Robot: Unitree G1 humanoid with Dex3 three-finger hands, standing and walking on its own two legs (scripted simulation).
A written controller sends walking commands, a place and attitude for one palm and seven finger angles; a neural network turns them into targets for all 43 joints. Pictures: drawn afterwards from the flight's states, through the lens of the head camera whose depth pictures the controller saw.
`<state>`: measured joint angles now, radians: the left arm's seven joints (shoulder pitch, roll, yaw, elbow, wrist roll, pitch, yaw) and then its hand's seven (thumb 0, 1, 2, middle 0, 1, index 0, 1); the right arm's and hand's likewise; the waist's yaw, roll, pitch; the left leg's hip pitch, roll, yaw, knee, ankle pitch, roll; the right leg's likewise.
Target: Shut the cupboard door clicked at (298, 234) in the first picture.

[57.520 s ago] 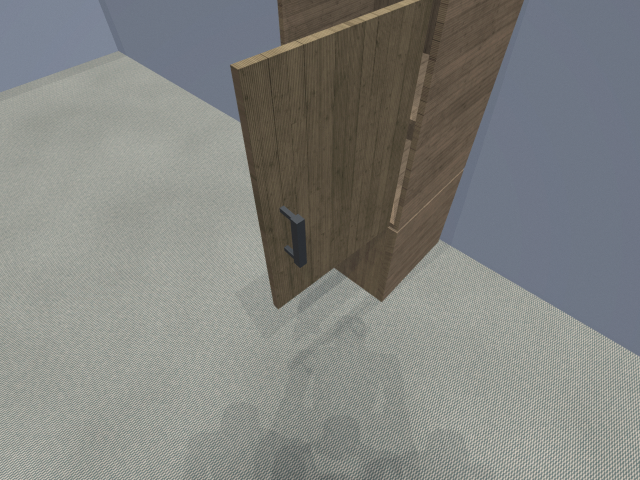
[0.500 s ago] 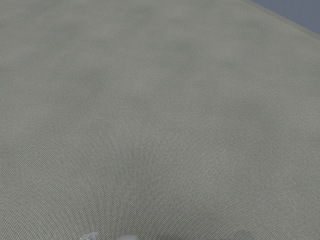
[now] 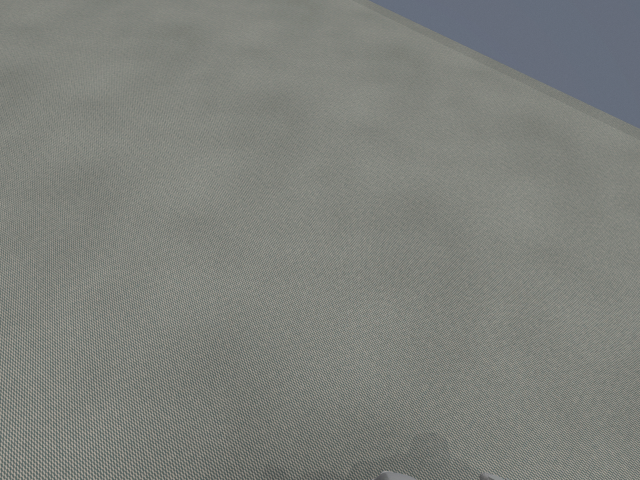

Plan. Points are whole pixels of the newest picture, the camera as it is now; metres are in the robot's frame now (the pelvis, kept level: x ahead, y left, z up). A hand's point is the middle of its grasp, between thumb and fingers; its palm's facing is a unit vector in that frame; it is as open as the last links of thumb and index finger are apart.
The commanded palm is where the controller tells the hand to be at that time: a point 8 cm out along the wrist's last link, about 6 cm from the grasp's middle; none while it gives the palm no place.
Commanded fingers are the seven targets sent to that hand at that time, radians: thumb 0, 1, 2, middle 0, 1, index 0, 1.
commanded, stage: turn to face it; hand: left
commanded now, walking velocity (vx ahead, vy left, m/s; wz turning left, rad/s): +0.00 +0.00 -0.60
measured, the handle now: out of the picture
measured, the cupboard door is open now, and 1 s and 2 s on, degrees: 25 25 25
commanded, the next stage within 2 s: none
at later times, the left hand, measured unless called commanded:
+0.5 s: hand (215, 459) +0.17 +0.16 -0.19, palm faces -0.26 -0.94 -0.20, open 7.4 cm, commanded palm none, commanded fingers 0.00 0.90 0.90 -0.20 -0.30 -0.20 -0.30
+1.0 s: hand (277, 432) +0.21 +0.08 -0.16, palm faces -0.54 -0.80 -0.26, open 7.4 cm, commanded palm none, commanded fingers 0.00 0.90 0.90 -0.20 -0.30 -0.20 -0.30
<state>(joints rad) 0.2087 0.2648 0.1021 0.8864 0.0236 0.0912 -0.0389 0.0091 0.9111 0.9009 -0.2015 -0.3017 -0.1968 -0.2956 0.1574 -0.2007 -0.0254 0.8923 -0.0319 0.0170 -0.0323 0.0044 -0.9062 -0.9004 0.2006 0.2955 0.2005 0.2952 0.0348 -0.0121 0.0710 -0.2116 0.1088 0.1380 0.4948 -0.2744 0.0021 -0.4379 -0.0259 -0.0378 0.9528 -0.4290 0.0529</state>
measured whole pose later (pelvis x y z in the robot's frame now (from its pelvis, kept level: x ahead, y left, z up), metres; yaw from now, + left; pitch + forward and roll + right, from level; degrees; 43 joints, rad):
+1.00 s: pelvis +0.02 -0.04 -0.01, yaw -35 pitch +1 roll +0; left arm 0.19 0.21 0.05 0.87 0.02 0.05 -0.01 0.01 0.91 0.90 -0.21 -0.30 -0.20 -0.30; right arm 0.17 -0.27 -0.06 0.91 -0.02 0.06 -0.02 0.01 -0.91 -0.90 0.20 0.29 0.20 0.29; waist 0.00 0.03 0.09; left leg -0.51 0.08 0.05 1.05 -0.42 -0.09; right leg -0.24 0.02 0.01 0.53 -0.31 -0.03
